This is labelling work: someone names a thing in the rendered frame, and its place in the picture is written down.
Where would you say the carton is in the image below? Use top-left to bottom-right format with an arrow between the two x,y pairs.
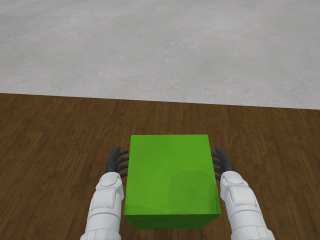
124,134 -> 222,229

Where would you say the robot right hand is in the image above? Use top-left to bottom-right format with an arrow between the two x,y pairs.
211,147 -> 235,181

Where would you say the robot left forearm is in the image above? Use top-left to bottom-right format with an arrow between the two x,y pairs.
80,172 -> 124,240

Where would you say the robot left hand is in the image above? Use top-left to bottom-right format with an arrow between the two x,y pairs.
105,146 -> 129,178

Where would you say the robot right forearm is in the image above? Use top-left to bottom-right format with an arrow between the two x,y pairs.
220,171 -> 275,240

